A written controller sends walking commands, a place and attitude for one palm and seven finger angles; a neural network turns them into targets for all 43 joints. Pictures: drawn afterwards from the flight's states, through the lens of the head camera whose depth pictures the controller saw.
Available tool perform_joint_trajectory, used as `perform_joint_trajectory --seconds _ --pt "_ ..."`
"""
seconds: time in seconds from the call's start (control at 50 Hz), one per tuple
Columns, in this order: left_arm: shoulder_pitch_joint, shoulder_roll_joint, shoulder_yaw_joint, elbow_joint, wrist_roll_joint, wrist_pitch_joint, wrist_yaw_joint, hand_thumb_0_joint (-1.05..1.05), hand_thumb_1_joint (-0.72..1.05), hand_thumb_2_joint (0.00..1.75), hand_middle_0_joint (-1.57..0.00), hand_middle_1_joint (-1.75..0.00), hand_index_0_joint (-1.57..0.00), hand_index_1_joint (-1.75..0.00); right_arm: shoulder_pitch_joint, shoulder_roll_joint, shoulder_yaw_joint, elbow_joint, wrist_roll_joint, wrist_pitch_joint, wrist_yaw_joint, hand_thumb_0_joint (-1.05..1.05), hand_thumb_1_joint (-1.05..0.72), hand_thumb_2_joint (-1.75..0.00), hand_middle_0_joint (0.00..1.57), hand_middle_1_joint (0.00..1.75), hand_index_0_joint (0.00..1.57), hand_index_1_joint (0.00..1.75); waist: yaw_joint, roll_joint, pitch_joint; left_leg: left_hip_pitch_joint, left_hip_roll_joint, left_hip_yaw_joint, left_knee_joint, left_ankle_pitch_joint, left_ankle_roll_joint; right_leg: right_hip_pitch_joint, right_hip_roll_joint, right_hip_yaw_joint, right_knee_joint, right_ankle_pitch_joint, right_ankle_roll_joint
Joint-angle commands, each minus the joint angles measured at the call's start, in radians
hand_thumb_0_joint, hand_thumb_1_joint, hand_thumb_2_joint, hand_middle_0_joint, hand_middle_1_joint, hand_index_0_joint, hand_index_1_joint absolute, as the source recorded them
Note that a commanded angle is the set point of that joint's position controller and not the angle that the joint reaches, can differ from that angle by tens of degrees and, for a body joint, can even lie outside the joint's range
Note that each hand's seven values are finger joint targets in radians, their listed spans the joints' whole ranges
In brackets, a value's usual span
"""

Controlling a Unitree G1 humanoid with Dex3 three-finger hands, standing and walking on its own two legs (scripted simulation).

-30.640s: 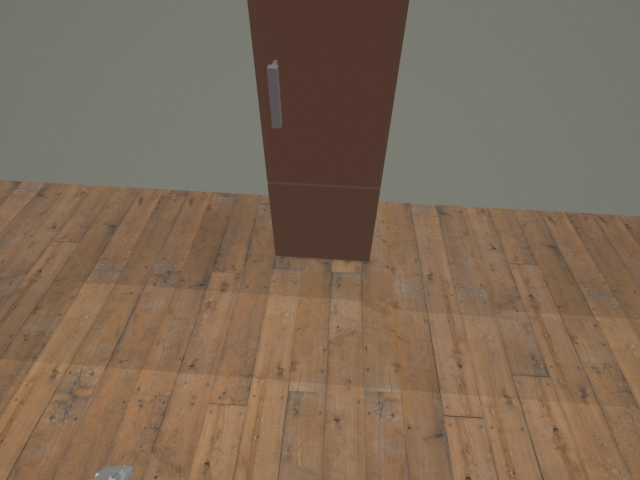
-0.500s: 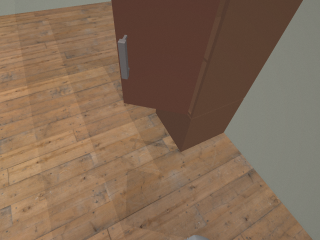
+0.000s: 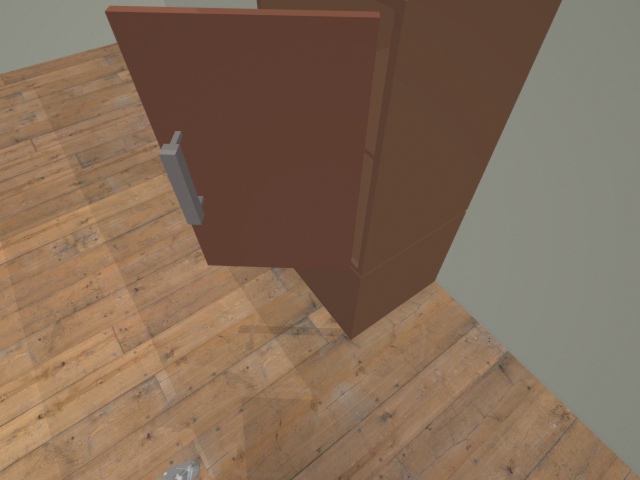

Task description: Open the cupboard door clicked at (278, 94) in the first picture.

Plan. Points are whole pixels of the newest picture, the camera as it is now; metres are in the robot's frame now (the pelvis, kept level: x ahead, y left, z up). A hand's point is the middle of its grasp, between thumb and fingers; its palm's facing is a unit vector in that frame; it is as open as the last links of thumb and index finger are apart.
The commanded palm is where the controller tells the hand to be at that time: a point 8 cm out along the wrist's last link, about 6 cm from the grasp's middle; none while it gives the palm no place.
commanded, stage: come to a stop and stand still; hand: left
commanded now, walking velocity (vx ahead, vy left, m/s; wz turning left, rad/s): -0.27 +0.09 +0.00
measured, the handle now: (187, 179) +0.59 +0.26 -0.02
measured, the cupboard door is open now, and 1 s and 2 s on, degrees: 52 52 52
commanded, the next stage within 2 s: look again from close up in 1.04 s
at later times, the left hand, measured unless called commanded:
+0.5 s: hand out of the picture +0.04 +0.23 -0.17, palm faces +0.01 -0.98 -0.21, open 7.4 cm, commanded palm none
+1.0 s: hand out of the picture +0.02 +0.16 -0.17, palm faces +0.01 -0.98 -0.20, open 7.3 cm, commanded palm none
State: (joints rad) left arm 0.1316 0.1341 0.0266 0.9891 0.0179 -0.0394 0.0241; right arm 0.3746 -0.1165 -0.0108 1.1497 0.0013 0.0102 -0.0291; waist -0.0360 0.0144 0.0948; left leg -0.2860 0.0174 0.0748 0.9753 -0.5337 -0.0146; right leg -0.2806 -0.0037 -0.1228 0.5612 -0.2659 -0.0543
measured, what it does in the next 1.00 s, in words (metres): steps on the spot: left foot, then right foot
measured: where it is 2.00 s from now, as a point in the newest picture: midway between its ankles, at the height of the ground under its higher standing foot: outside the picture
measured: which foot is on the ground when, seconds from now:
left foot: up 0.00-0.18, down 0.20-1.00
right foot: down 0.00-0.22, up 0.24-0.58, down 0.60-1.00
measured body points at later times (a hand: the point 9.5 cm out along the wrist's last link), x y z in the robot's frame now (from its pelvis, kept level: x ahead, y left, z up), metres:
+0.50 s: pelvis +0.00 +0.03 +0.01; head +0.05 +0.04 +0.46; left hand +0.04 +0.28 -0.15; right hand +0.09 -0.21 -0.13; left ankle +0.06 +0.14 -0.73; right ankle -0.07 -0.10 -0.69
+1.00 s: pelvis -0.01 -0.02 +0.01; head +0.00 -0.02 +0.46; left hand +0.02 +0.21 -0.15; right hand -0.03 -0.25 -0.15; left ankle +0.01 +0.12 -0.73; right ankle -0.07 -0.11 -0.73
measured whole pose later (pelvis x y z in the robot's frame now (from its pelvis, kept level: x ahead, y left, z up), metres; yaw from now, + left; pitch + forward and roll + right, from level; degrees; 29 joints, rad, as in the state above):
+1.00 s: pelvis -0.01 -0.02 +0.01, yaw -1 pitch -1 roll +0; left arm 0.23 0.17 0.02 1.10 0.01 0.01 0.03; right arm 0.27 -0.15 -0.01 1.15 -0.01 0.02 -0.04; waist -0.01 -0.01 0.05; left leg -0.22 0.05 0.02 0.47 -0.22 -0.04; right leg -0.09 0.03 -0.05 0.44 -0.33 -0.04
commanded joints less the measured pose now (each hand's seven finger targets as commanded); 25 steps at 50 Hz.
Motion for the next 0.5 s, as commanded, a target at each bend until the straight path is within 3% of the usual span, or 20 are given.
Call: perform_joint_trajectory --seconds 0.0,0.02,0.06,0.1,0.14,0.16,0.18,0.2,0.22,0.26,0.3,0.34,0.36,0.44,0.48 --pt "0.059 0.149 0.029 -0.018 -0.002 0.005 0.021 0.00 0.90 0.90 -0.20 -0.30 -0.20 -0.30 0.036 -0.030 -0.020 -0.061 0.005 0.012 0.002 0.00 -0.90 -0.90 0.20 0.30 0.20 0.30 0.015 -0.148 -0.103 -0.023 0.033 -0.047 -0.114 0.080 -0.025 0.037 -0.263 0.150 -0.212 0.756 -0.138" --pt "0.066 0.157 0.034 -0.015 -0.002 0.008 0.020 0.00 0.90 0.90 -0.20 -0.30 -0.20 -0.30 0.038 -0.037 -0.024 -0.061 0.005 0.017 0.004 0.00 -0.90 -0.90 0.20 0.30 0.20 0.30 0.016 -0.157 -0.124 -0.023 0.021 -0.036 -0.148 0.115 -0.029 0.060 -0.251 0.147 -0.198 0.725 -0.132" --pt "0.083 0.167 0.052 -0.013 0.002 0.018 0.022 0.00 0.90 0.90 -0.20 -0.30 -0.20 -0.30 0.023 -0.041 -0.033 -0.071 -0.002 0.025 0.004 0.00 -0.90 -0.90 0.20 0.30 0.20 0.30 0.023 -0.110 -0.145 -0.021 0.004 -0.015 -0.218 0.163 -0.035 0.089 -0.246 0.155 -0.170 0.669 -0.125" --pt "0.085 0.188 0.057 -0.011 0.001 0.028 0.020 0.00 0.90 0.90 -0.20 -0.30 -0.20 -0.30 -0.011 -0.065 -0.041 -0.091 -0.006 0.028 0.004 0.00 -0.90 -0.90 0.20 0.30 0.20 0.30 0.027 -0.128 -0.139 0.004 -0.002 -0.015 -0.297 0.205 -0.038 0.078 -0.247 0.168 -0.141 0.603 -0.109" --pt "0.068 0.180 0.056 -0.006 0.002 0.040 0.018 0.00 0.90 0.90 -0.20 -0.30 -0.20 -0.30 -0.006 -0.080 -0.047 -0.095 -0.011 0.024 0.003 0.00 -0.90 -0.90 0.20 0.30 0.20 0.30 0.013 -0.155 -0.128 0.086 0.011 -0.028 -0.428 0.322 -0.030 0.015 -0.232 0.166 -0.096 0.447 -0.072" --pt "0.064 0.171 0.053 -0.013 -0.003 0.047 0.016 0.00 0.90 0.90 -0.20 -0.30 -0.20 -0.30 0.005 -0.115 -0.053 -0.097 -0.013 0.018 0.003 0.00 -0.90 -0.90 0.20 0.30 0.20 0.30 0.004 -0.081 -0.129 0.140 0.058 -0.065 -0.487 0.484 -0.007 -0.034 -0.189 0.135 -0.042 0.331 -0.031" --pt "0.100 0.128 0.046 -0.022 -0.009 0.055 0.014 0.00 0.90 0.90 -0.20 -0.30 -0.20 -0.30 -0.009 -0.175 -0.058 -0.114 -0.020 0.007 0.001 0.00 -0.90 -0.90 0.20 0.30 0.20 0.30 0.023 0.090 -0.133 0.133 0.216 -0.243 -0.541 0.724 0.067 -0.078 -0.094 0.071 0.043 0.114 0.028" --pt "0.112 0.100 0.037 -0.028 -0.016 0.063 0.015 0.00 0.90 0.90 -0.20 -0.30 -0.20 -0.30 -0.034 -0.231 -0.065 -0.140 -0.025 0.007 -0.008 0.00 -0.90 -0.90 0.20 0.30 0.20 0.30 0.026 0.204 -0.117 0.037 0.335 -0.339 -0.626 0.831 0.165 -0.041 -0.024 0.035 0.169 -0.195 0.059" --pt "0.105 0.110 0.037 -0.026 -0.014 0.072 0.017 0.00 0.90 0.90 -0.20 -0.30 -0.20 -0.30 -0.074 -0.235 -0.064 -0.153 -0.031 0.007 -0.013 0.00 -0.90 -0.90 0.20 0.30 0.20 0.30 0.022 0.167 -0.088 -0.032 0.347 -0.337 -0.677 0.715 0.209 -0.022 -0.008 0.087 0.311 -0.322 0.046" --pt "0.112 0.123 0.040 -0.012 -0.006 0.084 0.010 0.00 0.90 0.90 -0.20 -0.30 -0.20 -0.30 -0.138 -0.215 -0.050 -0.176 -0.032 -0.002 -0.025 0.00 -0.90 -0.90 0.20 0.30 0.20 0.30 0.040 0.195 -0.052 -0.071 0.314 -0.308 -0.692 0.659 0.206 -0.059 -0.025 0.149 0.423 -0.300 0.043" --pt "0.131 0.129 0.046 -0.001 -0.005 0.085 0.004 0.00 0.90 0.90 -0.20 -0.30 -0.20 -0.30 -0.172 -0.217 -0.047 -0.189 -0.032 -0.001 -0.028 0.00 -0.90 -0.90 0.20 0.30 0.20 0.30 0.048 0.176 -0.061 -0.017 0.286 -0.266 -0.673 0.636 0.195 -0.092 -0.022 0.154 0.437 -0.261 0.050" --pt "0.127 0.131 0.041 -0.004 -0.005 0.080 -0.003 0.00 0.90 0.90 -0.20 -0.30 -0.20 -0.30 -0.159 -0.226 -0.051 -0.188 -0.029 -0.003 -0.029 0.00 -0.90 -0.90 0.20 0.30 0.20 0.30 0.037 0.116 -0.104 0.085 0.279 -0.247 -0.645 0.708 0.195 -0.113 -0.021 0.136 0.378 -0.251 0.058" --pt "0.124 0.129 0.041 -0.012 -0.006 0.082 -0.005 0.00 0.90 0.90 -0.20 -0.30 -0.20 -0.30 -0.149 -0.249 -0.059 -0.187 -0.029 -0.002 -0.029 0.00 -0.90 -0.90 0.20 0.30 0.20 0.30 0.026 0.121 -0.145 0.132 0.289 -0.251 -0.640 0.725 0.197 -0.115 -0.019 0.128 0.358 -0.257 0.064" --pt "0.093 0.126 0.034 -0.033 -0.003 0.079 -0.011 0.00 0.90 0.90 -0.20 -0.30 -0.20 -0.30 -0.102 -0.267 -0.073 -0.170 -0.028 0.001 -0.026 0.00 -0.90 -0.90 0.20 0.30 0.20 0.30 -0.010 0.140 -0.184 0.204 0.297 -0.266 -0.627 0.723 0.196 -0.089 -0.019 0.105 0.236 -0.269 0.063" --pt "0.127 0.120 0.036 -0.027 -0.007 0.076 -0.012 0.00 0.90 0.90 -0.20 -0.30 -0.20 -0.30 -0.116 -0.280 -0.079 -0.170 -0.028 0.003 -0.021 0.00 -0.90 -0.90 0.20 0.30 0.20 0.30 0.001 0.149 -0.208 0.206 0.278 -0.247 -0.614 0.701 0.178 -0.029 -0.009 0.086 0.120 -0.221 0.062"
